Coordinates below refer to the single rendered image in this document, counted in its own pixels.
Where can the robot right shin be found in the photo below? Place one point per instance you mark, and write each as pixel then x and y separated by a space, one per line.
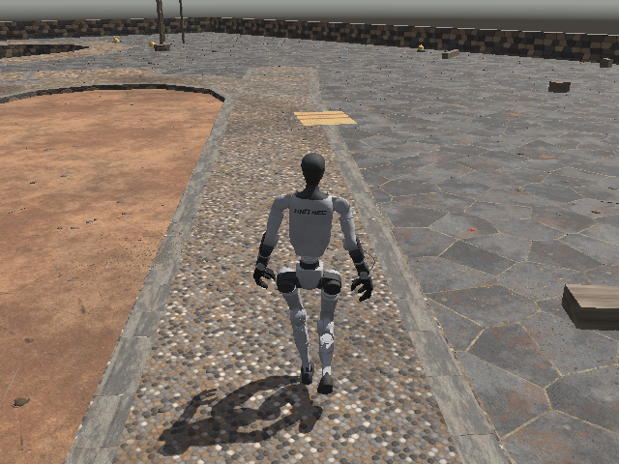
pixel 326 349

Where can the left robot upper arm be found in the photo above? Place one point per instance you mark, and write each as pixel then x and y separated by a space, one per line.
pixel 281 203

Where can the humanoid robot torso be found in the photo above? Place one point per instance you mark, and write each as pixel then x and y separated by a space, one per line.
pixel 310 224

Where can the robot left forearm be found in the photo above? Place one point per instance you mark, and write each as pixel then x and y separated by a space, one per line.
pixel 264 255

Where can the left robot hand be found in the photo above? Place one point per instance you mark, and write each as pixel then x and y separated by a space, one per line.
pixel 267 274

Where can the right robot upper arm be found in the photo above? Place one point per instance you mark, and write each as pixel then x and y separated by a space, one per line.
pixel 342 207

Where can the robot right forearm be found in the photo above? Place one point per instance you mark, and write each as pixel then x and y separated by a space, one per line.
pixel 359 261

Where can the right robot hand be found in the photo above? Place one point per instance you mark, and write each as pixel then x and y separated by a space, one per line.
pixel 367 286

